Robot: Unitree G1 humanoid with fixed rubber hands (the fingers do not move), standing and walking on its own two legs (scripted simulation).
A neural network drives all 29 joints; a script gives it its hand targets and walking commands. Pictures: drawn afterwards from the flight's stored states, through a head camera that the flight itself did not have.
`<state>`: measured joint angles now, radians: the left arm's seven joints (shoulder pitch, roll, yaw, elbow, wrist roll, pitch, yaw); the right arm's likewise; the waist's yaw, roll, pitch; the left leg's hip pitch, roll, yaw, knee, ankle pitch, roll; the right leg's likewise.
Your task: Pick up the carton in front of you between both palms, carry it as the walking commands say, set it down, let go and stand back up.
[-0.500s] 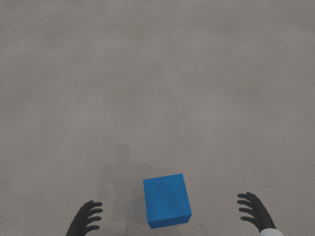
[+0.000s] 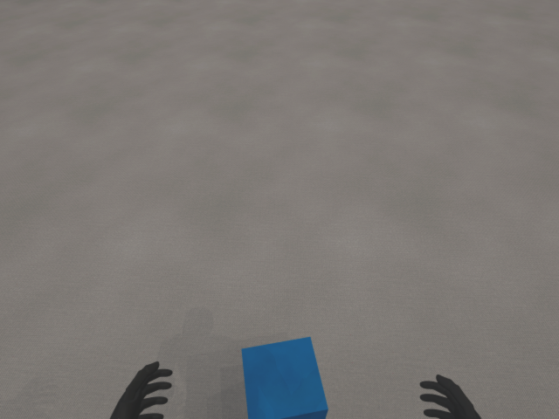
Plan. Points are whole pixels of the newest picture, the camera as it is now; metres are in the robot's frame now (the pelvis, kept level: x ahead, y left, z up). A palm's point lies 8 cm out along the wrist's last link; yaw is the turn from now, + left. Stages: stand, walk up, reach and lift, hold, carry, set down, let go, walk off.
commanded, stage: let go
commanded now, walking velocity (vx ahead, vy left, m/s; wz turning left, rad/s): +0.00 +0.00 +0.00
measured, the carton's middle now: (282, 391) +0.38 +0.03 -0.65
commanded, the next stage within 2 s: stand in 0.02 s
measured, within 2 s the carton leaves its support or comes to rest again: neither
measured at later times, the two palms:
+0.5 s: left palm out of the picture +0.15 +0.30 -0.10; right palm out of the picture +0.13 -0.28 -0.08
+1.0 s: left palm out of the picture +0.12 +0.31 -0.10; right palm out of the picture +0.10 -0.29 -0.08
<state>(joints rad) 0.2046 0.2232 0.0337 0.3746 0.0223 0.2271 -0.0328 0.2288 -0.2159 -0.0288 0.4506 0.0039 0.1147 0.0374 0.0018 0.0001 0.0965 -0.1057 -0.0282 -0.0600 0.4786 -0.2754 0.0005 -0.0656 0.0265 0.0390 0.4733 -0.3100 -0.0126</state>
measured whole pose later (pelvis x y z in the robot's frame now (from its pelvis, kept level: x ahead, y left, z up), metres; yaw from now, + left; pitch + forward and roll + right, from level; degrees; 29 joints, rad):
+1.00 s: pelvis +0.00 +0.02 +0.01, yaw -2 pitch -2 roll +0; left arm 0.16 0.37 0.01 0.90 0.03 -0.01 0.02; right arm 0.15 -0.36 -0.02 0.92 -0.03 0.00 -0.02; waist -0.01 -0.02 0.02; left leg -0.14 -0.03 -0.02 0.41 -0.24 0.02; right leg -0.10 0.01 0.07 0.39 -0.26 0.01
